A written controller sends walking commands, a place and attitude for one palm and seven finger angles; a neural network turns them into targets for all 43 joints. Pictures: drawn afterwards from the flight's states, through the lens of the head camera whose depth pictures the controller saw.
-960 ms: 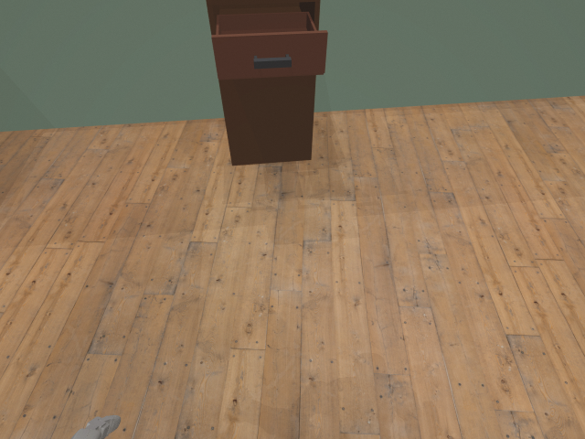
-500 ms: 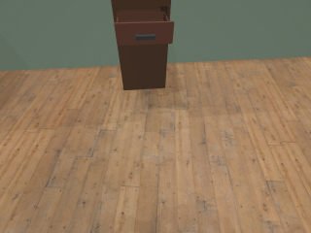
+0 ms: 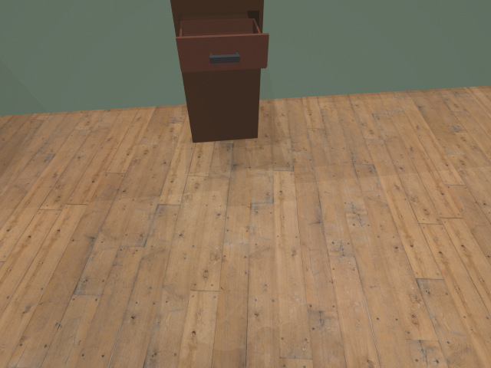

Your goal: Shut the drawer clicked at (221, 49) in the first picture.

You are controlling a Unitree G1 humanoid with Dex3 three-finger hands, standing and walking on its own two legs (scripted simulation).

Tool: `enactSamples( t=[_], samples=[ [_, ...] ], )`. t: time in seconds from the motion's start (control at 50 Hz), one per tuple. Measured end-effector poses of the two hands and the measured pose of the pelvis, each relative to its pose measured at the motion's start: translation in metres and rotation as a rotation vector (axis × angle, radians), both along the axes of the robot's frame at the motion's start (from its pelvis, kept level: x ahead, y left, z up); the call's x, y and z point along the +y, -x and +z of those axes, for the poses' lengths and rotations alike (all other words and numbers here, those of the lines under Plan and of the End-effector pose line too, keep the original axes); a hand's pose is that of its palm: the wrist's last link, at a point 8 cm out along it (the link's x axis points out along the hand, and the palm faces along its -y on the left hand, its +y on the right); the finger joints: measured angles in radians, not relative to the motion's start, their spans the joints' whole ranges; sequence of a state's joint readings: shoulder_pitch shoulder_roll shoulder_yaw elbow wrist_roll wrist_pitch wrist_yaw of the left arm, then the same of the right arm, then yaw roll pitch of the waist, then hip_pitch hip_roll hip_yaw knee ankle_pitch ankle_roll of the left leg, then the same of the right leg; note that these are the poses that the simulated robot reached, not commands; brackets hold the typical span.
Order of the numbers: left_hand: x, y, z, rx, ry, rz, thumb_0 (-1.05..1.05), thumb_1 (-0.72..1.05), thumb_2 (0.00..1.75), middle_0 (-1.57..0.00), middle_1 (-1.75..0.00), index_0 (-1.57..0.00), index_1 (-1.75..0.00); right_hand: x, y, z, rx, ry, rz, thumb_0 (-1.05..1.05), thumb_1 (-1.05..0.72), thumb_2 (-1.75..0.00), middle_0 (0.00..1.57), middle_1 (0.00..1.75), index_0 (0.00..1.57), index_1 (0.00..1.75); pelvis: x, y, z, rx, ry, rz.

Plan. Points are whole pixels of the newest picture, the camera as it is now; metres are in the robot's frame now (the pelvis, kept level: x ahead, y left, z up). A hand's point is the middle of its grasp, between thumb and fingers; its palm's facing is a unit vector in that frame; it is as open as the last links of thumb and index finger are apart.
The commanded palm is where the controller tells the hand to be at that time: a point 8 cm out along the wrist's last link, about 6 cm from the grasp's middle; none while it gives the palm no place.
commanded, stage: stand and wait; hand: left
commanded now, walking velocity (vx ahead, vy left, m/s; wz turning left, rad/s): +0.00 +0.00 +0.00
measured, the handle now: (224, 56) +1.28 +0.16 -0.07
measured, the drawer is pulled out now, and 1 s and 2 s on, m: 0.29 0.29 0.29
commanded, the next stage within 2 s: look at it before walking up in 0.08 s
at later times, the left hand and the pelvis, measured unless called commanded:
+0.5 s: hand out of the picture +0.08 +0.25 -0.15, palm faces -0.03 -0.94 -0.34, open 7.4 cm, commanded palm none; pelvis +0.01 +0.00 +0.00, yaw +0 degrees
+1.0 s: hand out of the picture +0.07 +0.22 -0.18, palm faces -0.03 -0.97 -0.25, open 7.4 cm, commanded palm none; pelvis +0.04 +0.01 -0.01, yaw -2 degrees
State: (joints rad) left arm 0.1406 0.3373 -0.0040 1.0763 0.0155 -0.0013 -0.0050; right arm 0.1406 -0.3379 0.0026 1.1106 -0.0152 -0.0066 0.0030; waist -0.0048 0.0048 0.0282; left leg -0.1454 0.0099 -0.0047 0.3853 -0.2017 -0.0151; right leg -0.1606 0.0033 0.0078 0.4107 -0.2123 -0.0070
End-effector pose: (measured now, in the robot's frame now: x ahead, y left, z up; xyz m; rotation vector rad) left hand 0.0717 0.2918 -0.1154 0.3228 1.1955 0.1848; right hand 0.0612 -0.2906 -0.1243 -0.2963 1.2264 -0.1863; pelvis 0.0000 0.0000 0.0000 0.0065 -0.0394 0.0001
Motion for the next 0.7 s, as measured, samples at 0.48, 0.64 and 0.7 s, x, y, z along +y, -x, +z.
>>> enactSamples(
  t=[0.48,0.64,0.7],
  samples=[
    [0.001,-0.001,-0.003,0.027,0.004,0.003,0.01,0.91,0.9,-0.2,-0.3,-0.2,-0.3,0.001,-0.011,0.002,0.001,0.005,0.0,0.01,-0.91,-0.9,0.21,0.3,0.2,0.3,0.002,-0.007,0.001,0.012,0.001,-0.004],
    [0.002,-0.008,0.0,0.015,-0.002,0.002,0.01,0.91,0.9,-0.2,-0.3,-0.2,-0.3,0.002,-0.023,0.003,-0.018,0.002,0.008,0.01,-0.91,-0.9,0.21,0.3,0.2,0.3,0.001,-0.011,0.001,0.012,0.001,-0.004],
    [0.002,-0.011,0.0,0.01,-0.003,0.0,0.01,0.91,0.9,-0.2,-0.3,-0.2,-0.3,0.002,-0.026,0.004,-0.022,0.002,0.009,0.01,-0.91,-0.9,0.21,0.3,0.2,0.3,0.001,-0.012,0.001,0.013,0.001,-0.004]
  ],
)
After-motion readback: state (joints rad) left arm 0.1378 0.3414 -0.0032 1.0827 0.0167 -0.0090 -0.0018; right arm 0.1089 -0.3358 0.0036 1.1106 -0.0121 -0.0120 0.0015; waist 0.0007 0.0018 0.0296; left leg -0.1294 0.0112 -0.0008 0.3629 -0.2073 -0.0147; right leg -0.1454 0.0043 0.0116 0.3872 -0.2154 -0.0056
